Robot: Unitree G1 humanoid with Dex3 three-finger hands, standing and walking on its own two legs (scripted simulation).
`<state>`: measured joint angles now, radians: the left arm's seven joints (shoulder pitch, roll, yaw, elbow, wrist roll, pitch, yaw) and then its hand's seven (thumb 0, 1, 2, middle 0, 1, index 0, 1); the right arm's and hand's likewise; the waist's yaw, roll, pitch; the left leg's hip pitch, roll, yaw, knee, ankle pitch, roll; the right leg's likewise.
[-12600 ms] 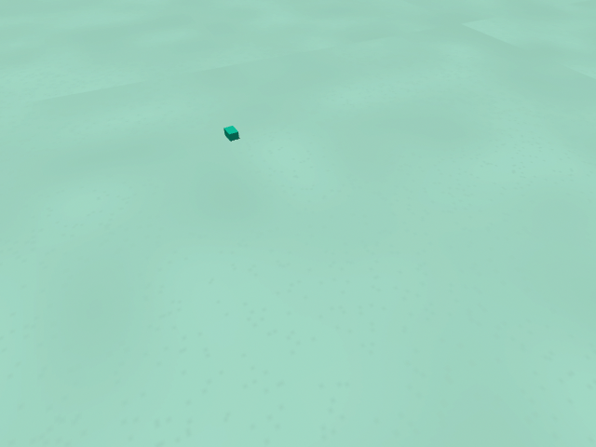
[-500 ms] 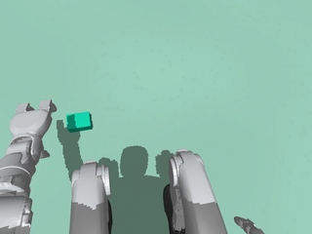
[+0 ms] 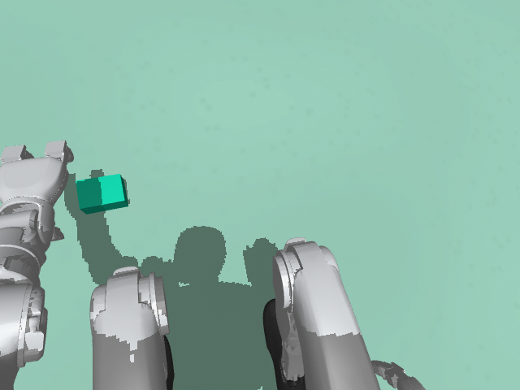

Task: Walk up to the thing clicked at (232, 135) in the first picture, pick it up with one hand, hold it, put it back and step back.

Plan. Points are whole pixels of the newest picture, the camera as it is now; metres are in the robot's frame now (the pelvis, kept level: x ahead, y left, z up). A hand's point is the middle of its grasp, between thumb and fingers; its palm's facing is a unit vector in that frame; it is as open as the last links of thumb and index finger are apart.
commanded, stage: rise first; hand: left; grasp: from above
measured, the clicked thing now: (103, 194) +0.51 +0.22 -0.33
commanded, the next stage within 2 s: none
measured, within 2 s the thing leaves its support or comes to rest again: neither
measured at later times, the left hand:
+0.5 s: hand (60, 197) +0.46 +0.26 -0.20, palm faces -0.45 -0.07 -0.89, open 13.7 cm
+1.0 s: hand (59, 195) +0.47 +0.27 -0.21, palm faces -0.44 -0.08 -0.89, open 13.8 cm
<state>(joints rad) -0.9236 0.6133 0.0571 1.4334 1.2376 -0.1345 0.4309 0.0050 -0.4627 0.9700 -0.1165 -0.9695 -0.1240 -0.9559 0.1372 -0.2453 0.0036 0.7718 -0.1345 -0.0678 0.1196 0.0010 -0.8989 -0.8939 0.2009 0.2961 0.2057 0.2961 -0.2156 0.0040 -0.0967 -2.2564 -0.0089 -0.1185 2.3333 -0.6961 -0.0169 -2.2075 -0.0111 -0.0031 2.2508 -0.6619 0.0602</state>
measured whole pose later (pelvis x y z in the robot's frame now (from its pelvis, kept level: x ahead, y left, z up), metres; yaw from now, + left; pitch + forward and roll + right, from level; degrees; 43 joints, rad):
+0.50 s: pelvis +0.01 +0.00 -0.02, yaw -1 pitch +35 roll -7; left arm -0.97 0.67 0.09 1.48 1.24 -0.16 0.45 0.01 -0.45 0.95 -0.12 -0.99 -0.13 -0.97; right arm 0.16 -0.28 0.03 0.76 -0.16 -0.07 0.14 0.00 -0.90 -0.89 0.20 0.30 0.20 0.30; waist -0.25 0.00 -0.05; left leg -2.30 -0.01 -0.14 2.39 -0.72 -0.03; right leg -2.25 0.00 -0.02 2.30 -0.67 0.06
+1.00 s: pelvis +0.00 +0.00 -0.03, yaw -2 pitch +35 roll -8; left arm -0.99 0.72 0.09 1.52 1.25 -0.16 0.46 0.00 -0.47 0.98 -0.14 -0.94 -0.13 -0.94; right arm 0.15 -0.28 0.07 0.75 -0.17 -0.08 0.16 0.00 -0.90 -0.90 0.20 0.30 0.20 0.30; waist -0.27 -0.01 -0.03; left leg -2.33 -0.01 -0.16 2.43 -0.71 -0.02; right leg -2.27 0.00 -0.03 2.33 -0.67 0.06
